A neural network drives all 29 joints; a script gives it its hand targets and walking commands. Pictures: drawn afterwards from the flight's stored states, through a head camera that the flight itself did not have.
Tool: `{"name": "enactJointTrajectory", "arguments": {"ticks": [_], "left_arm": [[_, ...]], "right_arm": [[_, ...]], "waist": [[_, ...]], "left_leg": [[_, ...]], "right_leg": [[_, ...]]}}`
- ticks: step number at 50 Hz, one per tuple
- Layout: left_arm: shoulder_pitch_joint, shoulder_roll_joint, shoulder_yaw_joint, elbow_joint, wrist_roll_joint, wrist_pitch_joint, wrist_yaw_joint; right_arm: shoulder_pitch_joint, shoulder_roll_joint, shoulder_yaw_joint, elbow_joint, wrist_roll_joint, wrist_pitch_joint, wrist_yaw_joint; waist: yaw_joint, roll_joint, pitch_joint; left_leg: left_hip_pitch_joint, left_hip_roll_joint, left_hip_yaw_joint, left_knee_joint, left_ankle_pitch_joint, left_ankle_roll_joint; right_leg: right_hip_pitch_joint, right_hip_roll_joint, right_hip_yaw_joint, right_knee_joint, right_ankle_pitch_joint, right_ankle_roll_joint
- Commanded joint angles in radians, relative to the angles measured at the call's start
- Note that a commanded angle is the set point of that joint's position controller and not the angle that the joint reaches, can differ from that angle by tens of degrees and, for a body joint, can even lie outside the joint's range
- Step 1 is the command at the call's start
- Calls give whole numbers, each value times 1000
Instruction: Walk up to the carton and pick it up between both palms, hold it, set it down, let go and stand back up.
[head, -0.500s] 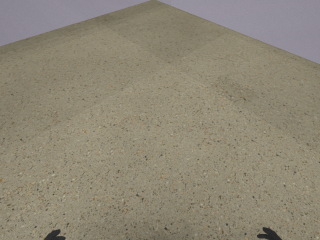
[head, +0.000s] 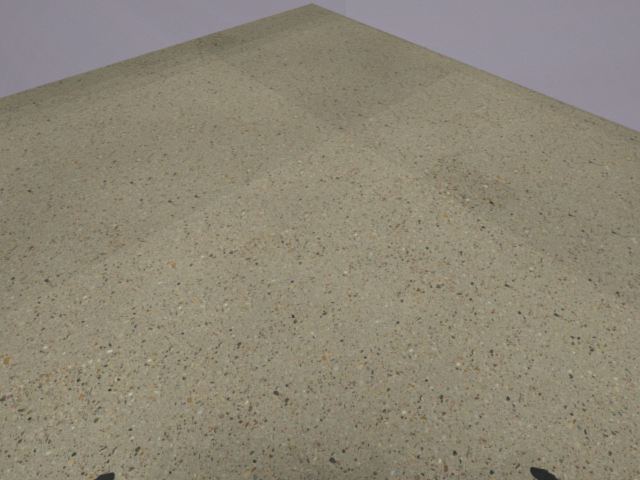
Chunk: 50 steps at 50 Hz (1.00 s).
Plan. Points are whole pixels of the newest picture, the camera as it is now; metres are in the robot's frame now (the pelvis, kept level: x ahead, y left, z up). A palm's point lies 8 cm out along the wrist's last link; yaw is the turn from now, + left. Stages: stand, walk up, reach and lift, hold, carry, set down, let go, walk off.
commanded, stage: stand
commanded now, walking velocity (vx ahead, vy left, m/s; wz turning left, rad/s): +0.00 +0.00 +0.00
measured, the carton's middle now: out of the picture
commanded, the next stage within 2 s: walk up in 1.50 s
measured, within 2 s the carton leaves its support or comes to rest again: neither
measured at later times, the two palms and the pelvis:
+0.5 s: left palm out of the picture +0.09 +0.31 -0.11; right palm out of the picture +0.09 -0.31 -0.11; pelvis +0.01 +0.00 +0.00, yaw +0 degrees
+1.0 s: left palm out of the picture +0.09 +0.31 -0.11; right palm out of the picture +0.09 -0.31 -0.11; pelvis +0.01 +0.00 +0.00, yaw +0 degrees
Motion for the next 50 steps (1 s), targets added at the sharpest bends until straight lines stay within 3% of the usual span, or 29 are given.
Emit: {"name": "enactJointTrajectory", "arguments": {"ticks": [1, 13, 16, 50], "left_arm": [[-41, 184, 35, -46, -1, -15, 11], [-37, 185, 38, -44, -2, -12, 10], [-33, 190, 39, -43, -3, -12, 11], [-26, 190, 43, -49, -3, -6, 13]], "right_arm": [[-38, -180, -34, -48, 2, -14, -8], [-37, -190, -35, -42, 3, -13, -10], [-32, -189, -35, -41, 3, -12, -10], [-34, -189, -37, -41, 1, -10, -12]], "waist": [[-3, -8, -60], [-2, 14, -60], [-2, -5, -61], [0, -1, -68]], "left_leg": [[-4, 105, -88, -68, 113, 43], [-5, 105, -87, -74, 123, 40], [3, 107, -89, -71, 154, 40], [17, 112, -81, -79, 176, 38]], "right_leg": [[14, -111, 103, -68, 92, -35], [26, -111, 103, -74, 107, -33], [25, -110, 99, -71, 122, -32], [50, -115, 95, -76, 158, -32]]}}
